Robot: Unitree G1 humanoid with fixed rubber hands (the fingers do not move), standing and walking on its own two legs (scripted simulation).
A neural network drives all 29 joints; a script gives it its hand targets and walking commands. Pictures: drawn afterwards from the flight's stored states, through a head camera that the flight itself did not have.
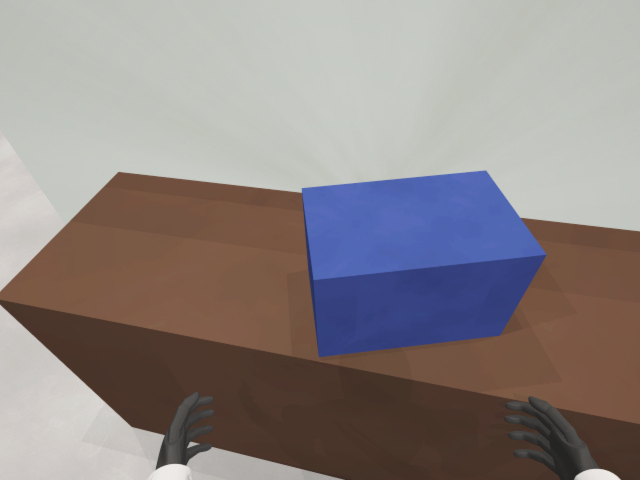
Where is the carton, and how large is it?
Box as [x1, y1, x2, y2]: [302, 170, 546, 356]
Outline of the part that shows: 485,170 302,188 308,270 319,356 492,336 500,334 546,254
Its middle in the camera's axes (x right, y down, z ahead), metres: +0.14 +0.04 +0.61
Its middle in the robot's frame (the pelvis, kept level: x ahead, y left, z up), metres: +0.44 -0.10 +0.01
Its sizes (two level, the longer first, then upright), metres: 0.297 0.184 0.196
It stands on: a pedestal, 0.68 m high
